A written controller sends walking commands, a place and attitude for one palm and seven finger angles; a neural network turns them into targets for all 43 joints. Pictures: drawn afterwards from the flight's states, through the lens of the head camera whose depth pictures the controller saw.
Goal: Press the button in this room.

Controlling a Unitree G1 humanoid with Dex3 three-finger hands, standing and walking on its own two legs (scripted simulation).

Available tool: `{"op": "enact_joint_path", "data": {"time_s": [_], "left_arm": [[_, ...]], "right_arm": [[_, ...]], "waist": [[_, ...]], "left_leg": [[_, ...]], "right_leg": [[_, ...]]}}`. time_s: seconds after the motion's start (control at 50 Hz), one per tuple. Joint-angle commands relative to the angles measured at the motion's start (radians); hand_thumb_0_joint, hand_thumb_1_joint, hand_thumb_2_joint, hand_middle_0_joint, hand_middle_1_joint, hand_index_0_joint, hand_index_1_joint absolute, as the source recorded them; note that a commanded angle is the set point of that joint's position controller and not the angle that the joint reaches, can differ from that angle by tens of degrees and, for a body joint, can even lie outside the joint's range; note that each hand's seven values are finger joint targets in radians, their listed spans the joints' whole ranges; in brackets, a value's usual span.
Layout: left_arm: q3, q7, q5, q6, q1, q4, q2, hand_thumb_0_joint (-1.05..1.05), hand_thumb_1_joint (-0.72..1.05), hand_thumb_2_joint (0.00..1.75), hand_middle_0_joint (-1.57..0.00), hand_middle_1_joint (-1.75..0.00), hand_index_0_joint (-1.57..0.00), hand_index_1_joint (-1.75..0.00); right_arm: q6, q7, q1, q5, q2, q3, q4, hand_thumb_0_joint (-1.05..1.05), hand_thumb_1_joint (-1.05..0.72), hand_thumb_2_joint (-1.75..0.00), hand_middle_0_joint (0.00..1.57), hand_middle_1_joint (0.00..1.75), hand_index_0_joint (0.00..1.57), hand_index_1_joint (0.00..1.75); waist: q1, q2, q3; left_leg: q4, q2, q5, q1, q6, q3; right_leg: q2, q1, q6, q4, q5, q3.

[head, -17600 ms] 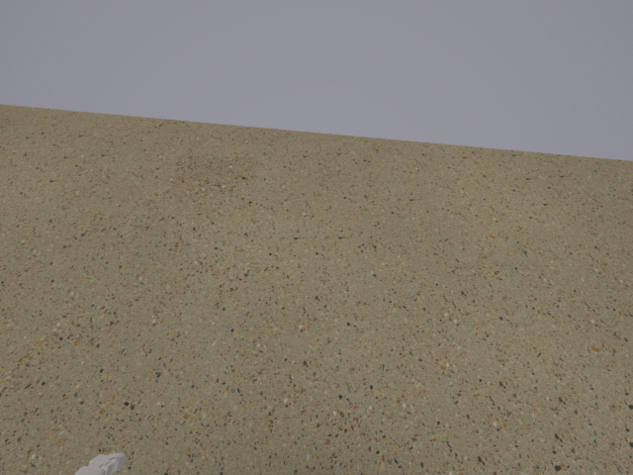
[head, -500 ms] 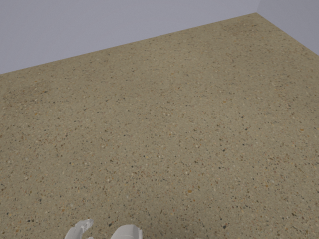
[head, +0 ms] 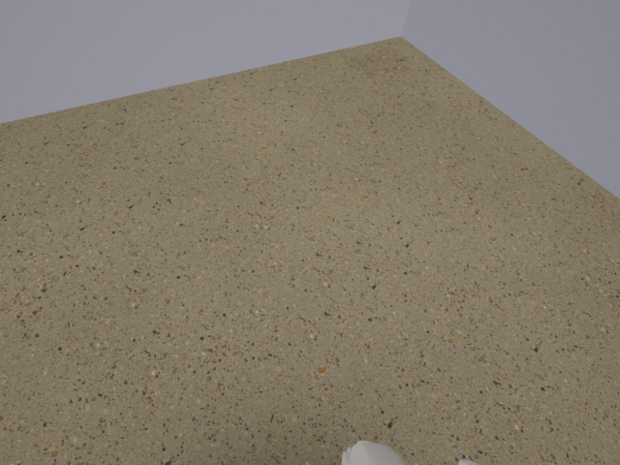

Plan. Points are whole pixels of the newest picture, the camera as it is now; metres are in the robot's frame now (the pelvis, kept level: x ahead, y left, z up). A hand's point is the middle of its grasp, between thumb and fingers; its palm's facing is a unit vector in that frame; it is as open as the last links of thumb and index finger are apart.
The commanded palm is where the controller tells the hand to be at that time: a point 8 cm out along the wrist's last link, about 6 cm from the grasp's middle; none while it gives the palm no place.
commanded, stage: turn or walk to find it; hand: left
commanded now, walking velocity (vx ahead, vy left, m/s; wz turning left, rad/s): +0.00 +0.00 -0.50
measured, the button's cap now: out of the picture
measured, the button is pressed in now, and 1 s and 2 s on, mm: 0 0 0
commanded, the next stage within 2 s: none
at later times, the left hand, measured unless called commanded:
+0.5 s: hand (233, 456) +0.15 +0.12 -0.16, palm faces -0.25 -0.93 -0.25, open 7.4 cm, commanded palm none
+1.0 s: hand (223, 430) +0.18 +0.14 -0.17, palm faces -0.47 -0.86 -0.19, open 7.4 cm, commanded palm none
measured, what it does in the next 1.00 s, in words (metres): steps on the spot, turning right: right foot, then left foot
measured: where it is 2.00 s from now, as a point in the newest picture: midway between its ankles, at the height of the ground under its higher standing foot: (397, 451)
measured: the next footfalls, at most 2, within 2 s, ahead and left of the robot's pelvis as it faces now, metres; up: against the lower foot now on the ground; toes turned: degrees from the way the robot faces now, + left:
right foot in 0.28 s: +0.02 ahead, -0.16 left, +0.00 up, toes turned -15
left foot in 0.70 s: +0.08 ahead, +0.07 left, +0.00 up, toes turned -16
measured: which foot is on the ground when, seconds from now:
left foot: down 0.00-0.28, up 0.30-0.68, down 0.70-1.00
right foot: up 0.00-0.26, down 0.28-0.70, up 0.72-1.00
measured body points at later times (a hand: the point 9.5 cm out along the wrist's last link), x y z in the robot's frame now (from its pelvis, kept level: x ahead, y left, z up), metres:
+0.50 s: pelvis -0.01 -0.05 +0.00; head +0.04 -0.08 +0.44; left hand +0.16 +0.16 -0.14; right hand -0.02 -0.32 -0.16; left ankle +0.02 +0.10 -0.67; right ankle -0.02 -0.15 -0.74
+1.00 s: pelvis +0.02 -0.01 +0.01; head +0.05 -0.01 +0.45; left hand +0.20 +0.18 -0.15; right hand -0.07 -0.24 -0.13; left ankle +0.04 +0.08 -0.74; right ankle -0.08 -0.14 -0.66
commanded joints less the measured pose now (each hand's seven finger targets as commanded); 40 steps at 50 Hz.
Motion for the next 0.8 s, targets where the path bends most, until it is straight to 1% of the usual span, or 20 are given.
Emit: {"op": "enact_joint_path", "data": {"time_s": [0.0,0.1,0.14,0.18,0.22,0.24,0.26,0.28,0.3,0.34,0.4,0.56,0.6,0.64,0.66,0.68,0.7,0.72,0.76,0.78], "left_arm": [[0.002,-0.007,-0.007,-0.018,-0.043,-0.093,0.04,0.0,0.9,0.9,-0.2,-0.3,-0.2,-0.3],[-0.011,-0.009,-0.006,-0.018,-0.122,-0.122,0.018,0.0,0.9,0.9,-0.2,-0.3,-0.2,-0.3],[-0.015,-0.009,-0.006,-0.026,-0.124,-0.123,0.01,0.0,0.9,0.9,-0.2,-0.3,-0.2,-0.3],[-0.016,-0.005,-0.007,-0.033,-0.093,-0.115,0.018,0.0,0.9,0.9,-0.2,-0.3,-0.2,-0.3],[-0.007,-0.001,-0.004,-0.052,0.0,-0.087,0.055,0.0,0.9,0.9,-0.2,-0.3,-0.2,-0.3],[0.009,0.012,0.003,-0.066,0.074,-0.066,0.153,0.0,0.9,0.9,-0.2,-0.3,-0.2,-0.3],[0.025,0.027,-0.005,-0.068,0.124,-0.049,0.231,0.0,0.9,0.9,-0.2,-0.3,-0.2,-0.3],[0.029,0.04,-0.015,-0.06,0.153,-0.046,0.219,0.0,0.9,0.9,-0.2,-0.3,-0.2,-0.3],[0.031,0.046,-0.01,-0.054,0.09,-0.055,0.209,0.0,0.9,0.9,-0.2,-0.3,-0.2,-0.3],[0.012,0.045,-0.009,-0.049,-0.029,-0.093,0.146,0.0,0.9,0.9,-0.2,-0.3,-0.2,-0.3],[0.004,0.039,-0.006,-0.055,-0.078,-0.11,0.135,0.0,0.9,0.9,-0.2,-0.3,-0.2,-0.3],[0.015,0.032,-0.001,-0.052,-0.033,-0.093,0.16,0.0,0.9,0.9,-0.2,-0.3,-0.2,-0.3],[0.016,0.032,-0.002,-0.048,-0.048,-0.095,0.163,0.0,0.9,0.9,-0.2,-0.3,-0.2,-0.3],[0.015,0.031,-0.01,-0.041,-0.083,-0.102,0.154,0.0,0.9,0.9,-0.2,-0.3,-0.2,-0.3],[0.008,0.03,-0.015,-0.036,-0.09,-0.111,0.123,0.0,0.9,0.9,-0.2,-0.3,-0.2,-0.3],[-0.002,0.023,-0.021,-0.031,-0.052,-0.121,0.06,0.0,0.9,0.9,-0.2,-0.3,-0.2,-0.3],[-0.005,0.018,-0.012,-0.028,-0.048,-0.132,0.05,0.0,0.9,0.9,-0.2,-0.3,-0.2,-0.3],[0.004,0.019,-0.001,-0.021,-0.073,-0.12,0.082,0.0,0.9,0.9,-0.2,-0.3,-0.2,-0.3],[0.016,0.0,0.0,-0.027,-0.057,-0.103,0.076,0.0,0.9,0.9,-0.2,-0.3,-0.2,-0.3],[0.012,-0.008,0.002,-0.029,-0.028,-0.09,0.057,0.0,0.9,0.9,-0.2,-0.3,-0.2,-0.3]], "right_arm": [[-0.028,-0.009,0.074,-0.003,-0.19,-0.058,-0.044,0.0,-0.9,-0.9,0.2,0.3,0.2,0.3],[-0.021,-0.001,0.116,-0.007,-0.211,-0.078,-0.011,0.0,-0.9,-0.9,0.2,0.3,0.2,0.3],[-0.017,0.003,0.115,-0.009,-0.222,-0.084,0.001,0.0,-0.9,-0.9,0.2,0.3,0.2,0.3],[-0.014,0.008,0.102,-0.008,-0.229,-0.091,0.006,0.0,-0.9,-0.9,0.2,0.3,0.2,0.3],[-0.012,0.01,0.096,-0.002,-0.223,-0.088,0.006,0.0,-0.9,-0.9,0.2,0.3,0.2,0.3],[-0.009,0.017,0.118,0.006,-0.172,-0.075,-0.01,0.0,-0.9,-0.9,0.2,0.3,0.2,0.3],[-0.002,0.016,0.047,0.007,-0.108,-0.051,-0.065,0.0,-0.9,-0.9,0.2,0.3,0.2,0.3],[0.016,-0.002,-0.011,0.009,-0.126,-0.049,-0.083,0.0,-0.9,-0.9,0.2,0.3,0.2,0.3],[0.021,-0.006,-0.015,0.008,-0.117,-0.047,-0.072,0.0,-0.9,-0.9,0.2,0.3,0.2,0.3],[0.021,0.001,0.015,0.0,-0.142,-0.053,-0.036,0.0,-0.9,-0.9,0.2,0.3,0.2,0.3],[0.026,0.008,0.067,-0.004,-0.134,-0.052,-0.014,0.0,-0.9,-0.9,0.2,0.3,0.2,0.3],[0.009,0.002,0.004,0.008,-0.132,-0.044,-0.052,0.0,-0.9,-0.9,0.2,0.3,0.2,0.3],[0.003,-0.003,0.035,0.011,-0.13,-0.043,-0.049,0.0,-0.9,-0.9,0.2,0.3,0.2,0.3],[-0.004,-0.007,0.104,0.013,-0.133,-0.044,-0.028,0.0,-0.9,-0.9,0.2,0.3,0.2,0.3],[-0.015,-0.009,0.143,0.012,-0.165,-0.048,-0.02,0.0,-0.9,-0.9,0.2,0.3,0.2,0.3],[-0.021,-0.007,0.135,0.002,-0.244,-0.063,-0.032,0.0,-0.9,-0.9,0.2,0.3,0.2,0.3],[-0.016,-0.005,0.124,-0.002,-0.3,-0.072,-0.046,0.0,-0.9,-0.9,0.2,0.3,0.2,0.3],[-0.019,-0.012,0.095,-0.005,-0.265,-0.068,-0.043,0.0,-0.9,-0.9,0.2,0.3,0.2,0.3],[-0.024,-0.01,0.029,-0.013,-0.207,-0.049,-0.066,0.0,-0.9,-0.9,0.2,0.3,0.2,0.3],[-0.029,-0.009,0.021,-0.01,-0.192,-0.047,-0.064,0.0,-0.9,-0.9,0.2,0.3,0.2,0.3]], "waist": [[-0.048,0.185,-0.102],[-0.08,0.218,-0.09],[-0.084,0.243,-0.103],[-0.07,0.26,-0.11],[-0.017,0.172,-0.159],[0.017,-0.062,-0.206],[0.046,-0.261,-0.193],[0.069,-0.189,-0.181],[0.04,-0.214,-0.15],[-0.01,-0.116,-0.109],[-0.039,-0.098,-0.124],[-0.012,-0.12,-0.136],[-0.03,-0.116,-0.144],[-0.069,-0.108,-0.15],[-0.088,-0.018,-0.164],[-0.074,0.252,-0.164],[-0.075,0.381,-0.144],[-0.084,0.35,-0.111],[-0.036,0.196,-0.067],[-0.025,0.175,-0.094]], "left_leg": [[-0.152,0.247,0.524,0.158,0.114,-0.118],[-0.128,0.289,0.523,0.16,0.124,-0.072],[-0.095,0.29,0.54,0.152,0.111,-0.051],[-0.045,0.294,0.547,0.141,0.089,-0.029],[0.124,0.249,0.464,0.054,0.008,0.044],[0.319,0.188,0.194,-0.173,-0.058,0.088],[0.532,0.057,-0.345,-0.393,-0.097,0.052],[0.622,0.057,-0.357,-0.383,-0.085,-0.079],[0.674,0.059,-0.32,-0.42,-0.083,-0.115],[0.669,0.068,-0.186,-0.376,-0.093,-0.118],[0.598,0.045,-0.113,-0.303,-0.105,-0.089],[0.317,-0.003,-0.132,-0.223,-0.099,-0.08],[0.201,-0.019,-0.106,-0.15,-0.092,-0.068],[0.014,-0.027,0.021,-0.001,-0.082,-0.057],[-0.114,0.033,0.076,0.127,-0.061,-0.112],[-0.209,0.255,0.142,0.221,0.008,-0.344],[-0.253,0.419,0.203,0.153,0.099,-0.449],[-0.262,0.407,0.203,0.06,0.118,-0.436],[-0.229,0.296,0.215,0.022,0.106,-0.278],[-0.226,0.269,0.173,0.07,0.087,-0.207]], "right_leg": [[-0.057,-0.08,0.027,0.024,0.018,-0.02],[-0.083,0.0,0.019,-0.207,-0.035,-0.076],[-0.062,0.066,0.004,-0.312,-0.041,-0.109],[-0.046,0.131,-0.015,-0.429,0.006,-0.131],[-0.045,0.347,-0.039,-0.697,0.246,-0.134],[-0.223,0.579,-0.102,-0.753,0.49,0.072],[-0.438,0.609,-0.219,-0.747,0.879,0.338],[-0.442,0.516,-0.274,-0.746,0.906,0.327],[-0.4,0.489,-0.286,-0.754,0.785,0.321],[-0.313,0.401,-0.25,-0.758,0.617,0.214],[-0.254,0.348,-0.216,-0.772,0.544,0.16],[-0.24,0.355,-0.246,-0.748,0.582,0.271],[-0.228,0.331,-0.229,-0.72,0.601,0.286],[-0.189,0.245,-0.18,-0.673,0.536,0.285],[-0.132,0.145,-0.136,-0.595,0.434,0.25],[0.006,-0.025,-0.073,-0.409,0.111,0.125],[0.029,-0.076,-0.028,-0.177,-0.176,0.017],[-0.004,-0.065,-0.015,-0.037,-0.155,0.073],[-0.032,-0.056,-0.011,0.068,-0.041,0.041],[-0.039,-0.076,-0.006,0.077,-0.001,0.01]]}}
